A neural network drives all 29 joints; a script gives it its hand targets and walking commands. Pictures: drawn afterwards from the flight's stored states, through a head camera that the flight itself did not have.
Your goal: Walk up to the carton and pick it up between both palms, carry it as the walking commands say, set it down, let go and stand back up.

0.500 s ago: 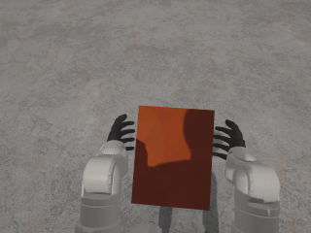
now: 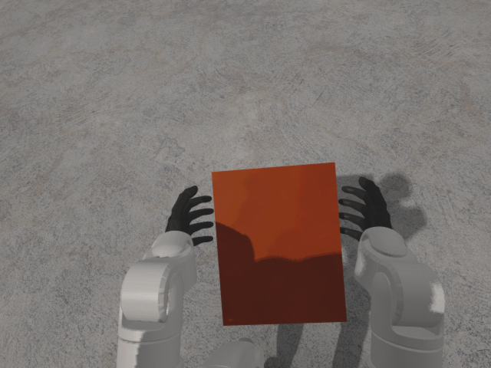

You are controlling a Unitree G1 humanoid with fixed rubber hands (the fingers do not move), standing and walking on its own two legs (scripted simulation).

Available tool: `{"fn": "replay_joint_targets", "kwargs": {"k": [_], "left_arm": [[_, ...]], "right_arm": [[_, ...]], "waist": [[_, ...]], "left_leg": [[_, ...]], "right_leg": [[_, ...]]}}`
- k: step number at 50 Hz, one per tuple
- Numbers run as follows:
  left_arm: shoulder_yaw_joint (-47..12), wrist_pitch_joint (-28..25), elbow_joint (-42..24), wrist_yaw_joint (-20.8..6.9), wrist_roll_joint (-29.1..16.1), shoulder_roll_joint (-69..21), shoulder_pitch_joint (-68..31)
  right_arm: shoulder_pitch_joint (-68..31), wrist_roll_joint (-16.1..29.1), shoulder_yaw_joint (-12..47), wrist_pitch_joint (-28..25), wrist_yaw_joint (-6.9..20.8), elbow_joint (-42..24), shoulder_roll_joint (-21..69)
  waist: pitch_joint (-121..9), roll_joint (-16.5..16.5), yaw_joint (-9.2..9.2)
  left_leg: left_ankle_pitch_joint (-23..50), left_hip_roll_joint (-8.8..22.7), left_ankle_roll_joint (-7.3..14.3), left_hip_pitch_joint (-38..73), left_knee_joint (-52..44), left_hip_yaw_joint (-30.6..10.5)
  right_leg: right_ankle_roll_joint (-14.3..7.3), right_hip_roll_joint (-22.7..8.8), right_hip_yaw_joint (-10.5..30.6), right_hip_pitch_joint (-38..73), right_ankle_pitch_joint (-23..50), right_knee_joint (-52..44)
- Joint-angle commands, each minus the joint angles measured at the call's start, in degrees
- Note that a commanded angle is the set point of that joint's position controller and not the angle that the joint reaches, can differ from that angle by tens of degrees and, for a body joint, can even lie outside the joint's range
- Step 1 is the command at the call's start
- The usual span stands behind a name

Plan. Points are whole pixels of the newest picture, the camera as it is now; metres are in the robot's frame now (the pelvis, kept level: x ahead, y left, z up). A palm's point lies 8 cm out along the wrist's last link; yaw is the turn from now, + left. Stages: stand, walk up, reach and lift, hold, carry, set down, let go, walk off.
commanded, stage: carry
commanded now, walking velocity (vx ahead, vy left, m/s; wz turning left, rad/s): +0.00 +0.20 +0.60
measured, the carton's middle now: (277, 234) +0.34 -0.02 -0.03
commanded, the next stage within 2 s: none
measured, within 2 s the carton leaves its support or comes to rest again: neither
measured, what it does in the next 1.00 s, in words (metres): steps to the left, turning left: left foot, then right foot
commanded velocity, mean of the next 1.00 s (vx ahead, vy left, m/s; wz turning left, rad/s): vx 0.00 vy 0.06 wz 0.17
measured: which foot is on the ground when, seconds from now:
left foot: up 0.00-0.18, down 0.20-0.98, up 1.00-1.00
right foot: down 0.00-0.20, up 0.22-0.62, down 0.64-1.00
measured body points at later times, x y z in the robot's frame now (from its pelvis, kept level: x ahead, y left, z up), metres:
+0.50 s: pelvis -0.06 +0.16 +0.00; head -0.01 +0.16 +0.45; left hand +0.17 +0.37 +0.07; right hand +0.27 +0.12 +0.07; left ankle +0.02 +0.22 -0.72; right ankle -0.05 +0.04 -0.67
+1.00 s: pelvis -0.10 +0.22 +0.02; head -0.13 +0.20 +0.47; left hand +0.12 +0.42 +0.11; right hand +0.21 +0.17 +0.12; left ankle +0.00 +0.24 -0.71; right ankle -0.09 +0.06 -0.71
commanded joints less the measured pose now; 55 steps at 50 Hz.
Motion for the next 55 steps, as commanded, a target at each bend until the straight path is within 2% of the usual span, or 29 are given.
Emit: {"fn": "replay_joint_targets", "kwargs": {"k": [1, 5, 7, 8, 9, 10, 11, 12, 13, 16, 20, 25, 29, 30, 32, 34, 38, 42, 43, 45, 46, 47, 48, 49, 50, 51, 52, 53, 55], "left_arm": [[-28.5, -1.4, -12.3, -12.0, -18.1, -56.1, -21.9], [-28.2, -0.7, -13.9, -11.4, -17.6, -55.8, -23.4], [-28.2, -0.1, -13.6, -11.2, -17.3, -55.2, -23.5], [-28.2, 0.4, -13.2, -11.2, -17.1, -55.1, -23.3], [-28.2, 0.8, -13.1, -11.2, -16.8, -54.4, -23.7], [-28.3, 1.1, -13.0, -11.3, -16.5, -54.5, -23.3], [-29.7, 0.9, -13.6, -11.4, -17.5, -54.4, -24.7], [-31.4, 1.2, -14.0, -11.9, -19.3, -55.9, -26.7], [-31.7, 1.3, -12.6, -12.2, -20.1, -57.6, -27.8], [-35.0, 1.1, -12.0, -13.0, -23.1, -60.5, -29.3], [-36.2, 0.2, -13.8, -13.7, -24.7, -61.8, -31.4], [-33.8, -0.3, -13.2, -13.7, -23.9, -58.8, -29.6], [-30.7, 0.4, -9.6, -13.1, -21.4, -56.8, -24.1], [-29.8, 0.5, -8.8, -13.0, -20.8, -56.6, -23.1], [-28.1, 0.5, -7.4, -12.9, -19.9, -56.4, -21.1], [-28.2, 0.1, -6.9, -12.5, -19.0, -57.2, -22.5], [-28.0, 1.5, -7.1, -11.9, -18.0, -55.3, -27.1], [-28.8, 3.7, -7.1, -10.6, -17.8, -52.2, -29.8], [-29.0, 4.2, -6.8, -10.4, -17.9, -52.0, -30.4], [-29.0, 4.7, -5.5, -10.2, -18.1, -52.7, -30.1], [-28.4, 4.7, -5.1, -10.2, -18.1, -52.9, -29.1], [-27.6, 4.5, -5.1, -10.2, -18.1, -53.5, -29.3], [-26.6, 3.9, -4.8, -10.1, -18.5, -56.1, -31.2], [-25.6, 3.7, -3.5, -10.3, -18.2, -57.5, -31.5], [-26.3, 3.8, -4.2, -10.5, -18.3, -58.7, -33.2], [-28.0, 4.0, -4.9, -11.1, -18.9, -58.4, -33.9], [-29.3, 4.3, -5.5, -11.5, -19.7, -57.5, -35.6], [-29.9, 4.5, -6.0, -11.5, -20.3, -57.6, -36.2], [-28.3, 5.3, -2.3, -11.0, -18.7, -57.8, -31.3]], "right_arm": [[-19.0, 20.6, 34.1, 0.4, 15.1, -0.8, 60.3], [-19.8, 21.2, 33.5, 1.0, 15.2, 0.4, 61.5], [-18.9, 20.9, 32.8, 1.7, 15.2, 1.8, 61.5], [-17.2, 20.7, 32.3, 2.0, 15.1, 3.2, 61.4], [-16.7, 20.5, 31.6, 2.2, 15.1, 3.7, 61.5], [-16.2, 19.9, 30.7, 2.3, 14.9, 4.6, 60.4], [-14.8, 19.3, 30.0, 2.2, 14.8, 4.9, 60.8], [-15.6, 18.9, 29.6, 2.0, 14.9, 4.1, 61.7], [-15.9, 18.5, 29.0, 2.0, 14.9, 4.0, 62.2], [-14.4, 17.0, 25.8, 0.6, 14.9, 3.6, 61.5], [-17.7, 17.7, 27.1, -1.2, 14.8, 0.1, 62.5], [-18.3, 17.9, 29.3, -1.4, 13.9, -0.8, 60.7], [-18.6, 18.4, 31.1, -0.5, 13.5, -0.9, 59.0], [-18.8, 18.6, 31.5, -0.2, 13.5, -0.7, 58.7], [-20.3, 19.0, 32.8, 0.3, 13.8, -1.3, 58.9], [-22.4, 19.7, 33.3, 0.7, 14.6, -2.1, 58.2], [-24.8, 20.2, 32.0, 1.8, 15.0, 0.8, 57.5], [-20.5, 18.9, 27.6, 4.1, 14.9, 6.7, 55.5], [-19.7, 18.7, 26.9, 4.5, 14.8, 7.9, 55.5], [-19.2, 18.4, 26.2, 5.0, 14.8, 8.9, 56.0], [-20.1, 18.6, 26.5, 5.0, 14.8, 8.4, 56.2], [-21.0, 19.0, 27.2, 5.0, 14.9, 7.7, 56.8], [-22.4, 20.1, 28.5, 4.9, 15.0, 6.8, 57.4], [-24.9, 21.0, 29.1, 4.5, 15.2, 6.0, 58.4], [-23.6, 20.8, 28.5, 4.2, 15.0, 7.1, 58.8], [-22.1, 19.1, 27.0, 3.4, 14.5, 8.5, 59.3], [-21.5, 18.1, 25.2, 2.8, 14.0, 9.2, 59.1], [-22.2, 17.3, 23.9, 2.4, 13.5, 8.2, 58.0], [-24.4, 17.3, 24.4, 2.8, 13.6, 5.5, 57.1]], "waist": [[-24.2, -15.4, 1.01], [-23.6, -18.5, 1.38], [-23.6, -17.4, 0.72], [-25.5, -11.4, -0.36], [-27.3, -2.0, -1.46], [-26.6, 13.9, -0.51], [-26.1, 13.3, -0.24], [-25.6, 9.1, -1.14], [-24.8, 6.0, -0.82], [-27.9, 8.4, -0.02], [-30.0, 2.4, -0.31], [-28.6, -1.3, -0.25], [-30.1, -1.0, 1.49], [-31.3, -2.8, 2.02], [-31.9, -12.2, 2.40], [-28.7, -16.3, 1.51], [-20.9, -5.0, 0.93], [-19.2, 6.4, 1.55], [-19.8, 6.7, 1.67], [-21.9, 6.7, 2.18], [-22.9, 3.3, 3.64], [-22.9, -7.7, 4.36], [-23.3, -27.7, 2.68], [-19.6, -25.6, 0.29], [-17.2, -19.1, -1.34], [-20.4, -7.3, -1.52], [-20.5, 3.7, -1.59], [-19.7, 11.9, -0.65], [-22.2, 9.3, 0.44]], "left_leg": [[1.3, 8.4, -3.9, -6.4, 1.1, -1.1], [4.3, 5.8, -4.7, 6.6, -16.0, 5.6], [9.0, 5.1, -4.7, 12.8, -25.0, 8.0], [13.6, 5.6, -3.6, 20.7, -31.1, 5.4], [30.8, 12.9, -0.3, 30.4, -32.3, -5.5], [62.4, 25.3, 5.1, 38.3, -29.8, -24.1], [68.2, 26.9, 8.3, 34.9, -26.9, -23.2], [61.1, 23.5, 9.8, 31.9, -25.4, -18.8], [53.6, 22.1, 9.0, 29.9, -27.1, -17.6], [37.0, 19.0, 6.6, 29.2, -28.2, -12.6], [21.0, 19.8, 7.0, 28.0, -33.5, -15.6], [13.6, 21.9, 9.0, 25.1, -38.4, -22.6], [20.1, 18.1, 3.7, 23.0, -40.1, -18.0], [20.5, 16.4, 1.4, 21.2, -40.1, -15.5], [16.5, 11.1, -2.2, 14.0, -37.0, -10.9], [14.9, 8.7, -2.1, 18.0, -36.1, -8.9], [5.8, 11.2, -1.2, 18.0, -39.9, -11.9], [-5.4, 13.4, -5.4, 14.6, -53.5, -15.1], [-4.5, 13.2, -7.1, 15.1, -55.0, -13.6], [4.3, 10.5, -14.8, 14.6, -55.6, -6.9], [9.4, 6.8, -20.7, 12.5, -49.5, -1.5], [13.8, 1.0, -24.0, 13.9, -31.8, 4.8], [9.7, 4.9, -14.9, 22.8, -2.5, -2.6], [6.8, 11.5, -7.1, 23.8, 0.4, -11.9], [6.7, 13.6, -4.5, 22.3, -10.3, -13.9], [11.8, 11.3, -2.0, 21.8, -24.4, -10.4], [21.4, 9.3, -1.4, 18.1, -36.1, -11.4], [35.3, 15.9, 0.4, 19.6, -36.2, -20.5], [29.2, 21.0, 3.4, 25.7, -37.0, -23.0]], "right_leg": [[-6.8, -19.4, 9.7, 27.0, 57.5, -7.0], [-2.1, -17.8, 2.0, 19.3, 50.5, -6.8], [-0.7, -17.3, -1.1, 15.9, 43.1, -4.3], [1.2, -14.6, -3.0, 10.9, 33.8, 1.6], [3.5, -10.5, -2.1, -0.6, 9.4, 9.4], [6.4, -1.7, -1.9, -16.8, -23.4, 19.6], [6.6, -1.5, 3.0, -15.4, -27.5, 23.4], [5.6, -1.8, 4.1, -12.9, -25.6, 23.4], [5.1, 0.0, 3.7, -13.6, -20.5, 24.3], [5.0, -0.9, 6.2, -12.9, -11.8, 27.4], [3.9, 0.3, 7.6, -8.8, -7.8, 24.3], [1.6, 1.2, 8.7, -3.9, -10.1, 13.1], [-0.9, 3.9, 4.8, 9.7, -7.8, -9.2], [-1.4, 2.6, 5.0, 16.5, -3.5, -16.0], [-4.1, -4.6, 13.3, 26.9, -1.7, -18.3], [-4.9, -6.6, 13.8, 15.8, -4.0, -14.6], [-2.5, -1.7, 8.3, 4.8, -13.4, -13.9], [-2.6, 5.4, 1.1, 9.0, -12.6, -7.7], [-2.9, 5.9, -0.2, 10.9, -11.9, -8.7], [-3.6, 5.1, -2.7, 18.2, -11.9, -14.4], [-5.6, 2.1, -1.2, 23.2, -14.3, -20.7], [-9.0, -6.3, 7.2, 20.7, -19.2, -30.1], [-10.5, -16.9, 19.2, 3.7, -17.1, -28.9], [-8.4, -16.3, 17.2, -6.9, -13.5, -23.1], [-4.9, -12.2, 11.6, -8.1, -12.5, -18.7], [-1.7, -5.6, 3.9, -0.3, -6.2, -10.8], [1.2, -1.5, -0.3, 5.2, -5.9, -4.5], [2.9, 1.4, -0.9, 0.6, -9.1, 1.1], [1.3, 4.0, 3.2, -5.0, -11.8, 3.4]]}}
